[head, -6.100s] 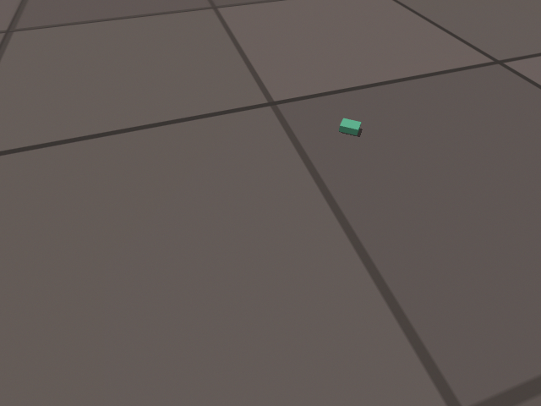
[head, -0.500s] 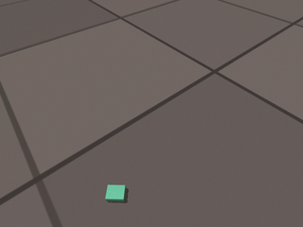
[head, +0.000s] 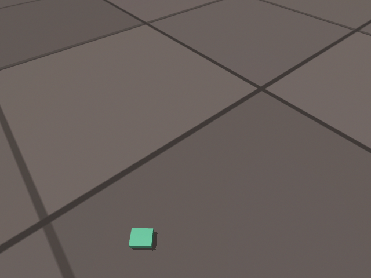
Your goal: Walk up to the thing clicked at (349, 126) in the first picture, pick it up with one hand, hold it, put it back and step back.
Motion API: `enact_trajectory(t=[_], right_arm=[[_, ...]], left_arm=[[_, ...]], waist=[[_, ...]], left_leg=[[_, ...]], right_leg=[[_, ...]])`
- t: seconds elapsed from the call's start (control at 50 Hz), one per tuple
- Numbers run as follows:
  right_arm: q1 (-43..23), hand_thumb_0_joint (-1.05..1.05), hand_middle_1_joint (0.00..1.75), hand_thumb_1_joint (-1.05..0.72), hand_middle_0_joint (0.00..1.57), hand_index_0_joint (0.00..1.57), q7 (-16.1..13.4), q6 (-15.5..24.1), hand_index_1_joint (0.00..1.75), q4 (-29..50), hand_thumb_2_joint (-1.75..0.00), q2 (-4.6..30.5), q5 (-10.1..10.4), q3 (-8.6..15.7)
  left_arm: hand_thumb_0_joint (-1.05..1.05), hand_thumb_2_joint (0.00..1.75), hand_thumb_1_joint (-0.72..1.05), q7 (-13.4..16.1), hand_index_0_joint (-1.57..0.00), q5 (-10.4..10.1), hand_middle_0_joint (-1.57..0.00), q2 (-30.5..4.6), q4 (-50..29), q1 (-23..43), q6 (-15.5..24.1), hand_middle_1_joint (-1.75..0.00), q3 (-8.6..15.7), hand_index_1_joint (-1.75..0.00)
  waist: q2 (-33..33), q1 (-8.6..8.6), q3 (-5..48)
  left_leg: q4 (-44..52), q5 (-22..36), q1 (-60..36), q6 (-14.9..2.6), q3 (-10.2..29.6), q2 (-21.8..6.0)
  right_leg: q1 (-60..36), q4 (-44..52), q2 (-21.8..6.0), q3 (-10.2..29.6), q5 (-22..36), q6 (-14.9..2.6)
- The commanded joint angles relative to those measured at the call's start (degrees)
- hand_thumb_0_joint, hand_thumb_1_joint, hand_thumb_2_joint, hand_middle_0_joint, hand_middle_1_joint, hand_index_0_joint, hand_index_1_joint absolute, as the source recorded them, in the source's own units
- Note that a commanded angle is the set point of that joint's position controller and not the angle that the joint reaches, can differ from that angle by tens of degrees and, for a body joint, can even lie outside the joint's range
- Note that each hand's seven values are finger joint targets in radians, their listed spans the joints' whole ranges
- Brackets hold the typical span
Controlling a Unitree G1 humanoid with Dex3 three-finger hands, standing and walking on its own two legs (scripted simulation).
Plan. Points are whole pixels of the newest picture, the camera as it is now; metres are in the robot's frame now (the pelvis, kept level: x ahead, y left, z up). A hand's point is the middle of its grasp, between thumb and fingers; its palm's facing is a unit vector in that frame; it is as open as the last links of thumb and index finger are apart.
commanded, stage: walk up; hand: left
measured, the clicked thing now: (141, 238) +0.46 +0.24 -0.76
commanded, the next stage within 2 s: stand in 0.26 s
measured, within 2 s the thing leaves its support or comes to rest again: neither
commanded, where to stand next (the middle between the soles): +0.06 +0.00 m, yaw -1 degrees
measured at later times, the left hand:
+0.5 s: hand out of the picture +0.08 +0.25 -0.16, palm faces -0.03 -0.94 -0.33, open 7.4 cm
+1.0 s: hand out of the picture +0.10 +0.24 -0.15, palm faces -0.02 -0.94 -0.34, open 7.4 cm
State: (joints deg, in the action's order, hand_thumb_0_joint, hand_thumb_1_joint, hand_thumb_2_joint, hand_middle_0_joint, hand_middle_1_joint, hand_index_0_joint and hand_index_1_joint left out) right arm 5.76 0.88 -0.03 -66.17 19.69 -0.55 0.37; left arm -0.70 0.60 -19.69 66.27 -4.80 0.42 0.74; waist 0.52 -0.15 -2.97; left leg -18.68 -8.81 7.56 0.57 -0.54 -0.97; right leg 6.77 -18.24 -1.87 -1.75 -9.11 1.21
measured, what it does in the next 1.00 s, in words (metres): stands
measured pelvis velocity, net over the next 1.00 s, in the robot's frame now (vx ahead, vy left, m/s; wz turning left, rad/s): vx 0.02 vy -0.01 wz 0.00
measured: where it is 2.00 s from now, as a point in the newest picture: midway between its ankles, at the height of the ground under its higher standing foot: outside the picture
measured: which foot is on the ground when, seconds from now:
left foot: down 0.00-1.00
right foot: down 0.00-1.00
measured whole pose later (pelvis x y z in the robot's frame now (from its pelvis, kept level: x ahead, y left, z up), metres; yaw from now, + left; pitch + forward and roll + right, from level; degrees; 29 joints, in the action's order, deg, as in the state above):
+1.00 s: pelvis +0.02 -0.01 +0.00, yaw +0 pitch -1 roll +0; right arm 5.1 0.5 0.2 -65.4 20.2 -0.6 -0.1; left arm -0.5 0.4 -19.8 65.2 -5.5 0.5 0.2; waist 0.5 -0.2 -2.7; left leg -17.0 -9.9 5.8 1.5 -0.2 -1.7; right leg 5.3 -17.4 -1.2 -2.1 -10.8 0.5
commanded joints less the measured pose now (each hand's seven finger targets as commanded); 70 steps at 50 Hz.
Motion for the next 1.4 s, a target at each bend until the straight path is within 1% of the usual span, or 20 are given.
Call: enact_trajectory(t=[0.0,0.18,0.2,0.22,0.24,0.26,0.36,0.46,0.54,0.64,0.68,0.76,0.82,0.86,0.9,1.04,1.1,1.16,1.26,1.38], right_arm=[[-2.37,0.00,0.30,-0.90,0.20,0.20,-0.81,1.40,0.30,3.24,-0.90,12.30,0.20,2.09],[-2.49,0.00,0.30,-0.90,0.20,0.20,-0.81,1.34,0.30,3.64,-0.90,12.12,0.20,2.17],[-3.02,0.00,0.30,-0.90,0.20,0.20,-0.78,1.36,0.30,3.73,-0.90,12.01,0.24,2.15],[-3.16,0.00,0.30,-0.90,0.20,0.20,-0.78,1.31,0.30,3.78,-0.90,12.05,0.27,2.26],[-3.30,0.00,0.30,-0.90,0.20,0.20,-0.97,1.54,0.30,3.94,-0.90,12.19,-0.04,2.21],[-2.89,0.00,0.30,-0.90,0.20,0.20,-1.03,1.68,0.30,3.74,-0.90,12.15,-0.09,2.03],[-3.51,0.00,0.30,-0.90,0.20,0.20,-1.05,1.61,0.30,3.73,-0.90,12.41,0.01,2.06],[-3.15,0.00,0.30,-0.90,0.20,0.20,-1.13,1.87,0.30,3.66,-0.90,12.68,0.07,1.97],[-3.28,0.00,0.30,-0.90,0.20,0.20,-1.16,1.94,0.30,3.52,-0.90,12.49,0.13,1.78],[-3.18,0.00,0.30,-0.90,0.20,0.20,-1.25,1.78,0.30,3.51,-0.90,12.61,0.17,1.76],[-3.56,0.00,0.30,-0.90,0.20,0.20,-1.24,1.71,0.30,3.59,-0.90,12.71,0.13,1.80],[-3.13,0.00,0.30,-0.90,0.20,0.20,-1.24,1.76,0.30,3.71,-0.90,12.53,0.16,1.66],[-2.99,0.00,0.30,-0.90,0.20,0.20,-1.23,1.67,0.30,3.72,-0.90,12.35,0.17,1.57],[-3.26,0.00,0.30,-0.90,0.20,0.20,-1.25,1.63,0.30,3.86,-0.90,12.48,0.16,1.65],[-2.81,0.00,0.30,-0.90,0.20,0.20,-1.23,1.65,0.30,3.89,-0.90,12.32,0.16,1.53],[-2.41,0.00,0.30,-0.90,0.20,0.20,-1.34,1.66,0.30,4.05,-0.90,12.31,0.06,1.61],[-2.81,0.00,0.30,-0.90,0.20,0.20,-1.38,1.58,0.30,4.19,-0.90,12.43,0.08,1.59],[-2.50,0.00,0.30,-0.90,0.20,0.20,-1.37,1.65,0.30,4.18,-0.90,12.08,0.04,1.46],[-2.29,0.00,0.30,-0.90,0.20,0.20,-1.40,1.52,0.30,4.22,-0.90,12.39,0.05,1.51],[-2.40,0.00,0.30,-0.90,0.20,0.20,-1.33,1.57,0.30,4.33,-0.90,12.37,0.12,1.62]], left_arm=[[0.00,0.90,0.90,0.95,-0.20,-0.01,-0.20,-12.14,-3.56,3.18,1.55,-0.30,2.06,-0.30],[0.00,0.90,0.90,0.98,-0.20,0.02,-0.20,-12.20,-3.83,2.25,1.64,-0.30,2.06,-0.30],[0.00,0.90,0.90,1.00,-0.20,-0.06,-0.20,-12.08,-3.45,1.63,1.61,-0.30,1.99,-0.30],[0.00,0.90,0.90,1.04,-0.20,0.03,-0.20,-12.14,-3.46,1.81,1.63,-0.30,2.03,-0.30],[0.00,0.90,0.90,1.20,-0.20,0.02,-0.20,-12.59,-3.65,1.72,1.58,-0.30,1.74,-0.30],[0.00,0.90,0.90,1.16,-0.20,-0.17,-0.20,-12.24,-3.81,1.71,1.53,-0.30,1.63,-0.30],[0.00,0.90,0.90,1.05,-0.20,-0.04,-0.20,-12.24,-3.64,0.84,1.32,-0.30,1.53,-0.30],[0.00,0.90,0.90,1.14,-0.20,-0.12,-0.20,-12.50,-4.00,1.09,1.58,-0.30,1.57,-0.30],[0.00,0.90,0.90,1.09,-0.20,-0.29,-0.20,-12.16,-3.78,0.57,1.56,-0.30,1.35,-0.30],[0.00,0.90,0.90,1.21,-0.20,-0.18,-0.20,-12.33,-4.15,0.87,1.49,-0.30,1.44,-0.30],[0.00,0.90,0.90,1.21,-0.20,-0.20,-0.20,-12.13,-3.95,0.72,1.42,-0.30,1.46,-0.30],[0.00,0.90,0.90,1.22,-0.20,-0.25,-0.20,-12.56,-4.03,0.76,1.45,-0.30,1.59,-0.30],[0.00,0.90,0.90,1.30,-0.20,-0.30,-0.20,-12.71,-4.07,0.96,1.45,-0.30,1.62,-0.30],[0.00,0.90,0.90,1.30,-0.20,-0.18,-0.20,-12.50,-4.19,1.22,1.44,-0.30,1.63,-0.30],[0.00,0.90,0.90,1.25,-0.20,-0.25,-0.20,-12.77,-4.25,1.30,1.47,-0.30,1.74,-0.30],[0.00,0.90,0.90,1.31,-0.20,-0.20,-0.20,-12.98,-4.52,1.23,1.60,-0.30,1.76,-0.30],[0.00,0.90,0.90,1.36,-0.20,-0.17,-0.20,-12.49,-4.49,1.28,1.43,-0.30,1.68,-0.30],[0.00,0.90,0.90,1.31,-0.20,-0.37,-0.20,-12.86,-4.47,1.26,1.45,-0.30,1.71,-0.30],[0.00,0.90,0.90,1.34,-0.20,-0.23,-0.20,-12.70,-4.36,0.88,1.34,-0.30,1.65,-0.30],[0.00,0.90,0.90,1.34,-0.20,-0.16,-0.20,-12.79,-4.31,0.45,1.52,-0.30,1.62,-0.30]], waist=[[-0.59,-0.14,4.09],[-0.46,-0.10,4.66],[0.06,0.26,4.13],[-0.22,0.04,4.24],[-1.49,-0.23,5.11],[-0.84,-0.21,4.66],[0.46,-0.13,4.37],[0.33,-0.19,6.54],[-0.37,-0.02,5.95],[0.14,0.00,5.74],[-0.01,0.02,5.13],[-0.44,0.02,5.56],[-0.60,-0.08,4.26],[-0.95,0.00,4.87],[-0.78,-0.14,5.35],[-1.15,-0.23,6.33],[0.06,-0.22,5.71],[-0.44,-0.17,5.43],[-0.15,-0.06,4.90],[-1.16,0.11,5.93]], left_leg=[[3.73,1.12,0.56,-1.76,5.72,-6.00],[3.29,1.96,-0.36,-1.76,5.25,-5.87],[3.26,2.75,-0.80,-1.69,5.45,-5.79],[3.08,3.16,-0.84,-1.73,5.45,-5.85],[3.38,5.55,-1.58,-1.65,5.81,-7.09],[3.57,6.53,-1.51,-1.35,5.57,-6.76],[4.18,1.78,-0.52,-1.42,5.67,-6.67],[3.10,8.23,-2.02,-1.48,5.20,-6.92],[3.02,10.97,-2.81,-1.15,5.15,-7.11],[2.85,10.71,-2.35,-0.98,4.74,-6.96],[3.12,8.00,-2.24,-0.98,4.75,-6.85],[2.97,10.30,-2.96,-0.96,4.67,-6.93],[3.42,7.39,-2.15,-0.80,4.72,-6.75],[3.05,8.70,-2.60,-0.93,4.81,-7.02],[3.26,7.62,-2.86,-0.98,4.66,-6.90],[2.33,11.71,-4.16,-0.86,4.44,-7.26],[2.63,9.80,-3.09,-0.88,4.29,-7.03],[2.92,10.75,-2.83,-0.64,4.48,-7.07],[3.21,7.70,-2.43,-0.85,4.41,-6.94],[2.76,10.67,-3.58,-1.02,4.57,-7.20]], right_leg=[[-0.65,3.41,-5.51,5.09,1.21,-1.78],[-0.43,3.49,-5.71,5.22,2.36,-1.67],[0.20,3.30,-5.50,5.11,2.52,-1.60],[0.10,3.39,-5.50,4.97,2.89,-1.63],[0.02,2.79,-6.15,4.76,3.31,-1.85],[0.61,2.92,-6.01,4.92,3.64,-1.78],[0.36,3.10,-6.02,5.00,0.73,-1.91],[-1.70,2.57,-6.54,5.00,6.61,-1.92],[-1.50,2.22,-6.41,4.58,8.23,-1.90],[-2.29,2.68,-6.50,4.54,9.44,-1.82],[-1.65,3.09,-6.43,4.71,6.85,-1.78],[-2.15,2.90,-6.62,4.84,9.33,-1.92],[-1.32,3.58,-6.40,4.98,6.62,-1.75],[-1.72,3.25,-6.52,4.85,7.79,-1.88],[-1.91,3.36,-6.58,5.14,7.22,-1.99],[-2.53,2.92,-6.64,4.94,11.71,-2.14],[-2.66,3.02,-6.53,4.80,10.29,-2.12],[-2.86,2.99,-6.44,4.84,10.58,-2.13],[-2.00,3.53,-6.29,5.01,7.50,-2.01],[-2.69,2.88,-6.27,4.52,10.55,-2.10]])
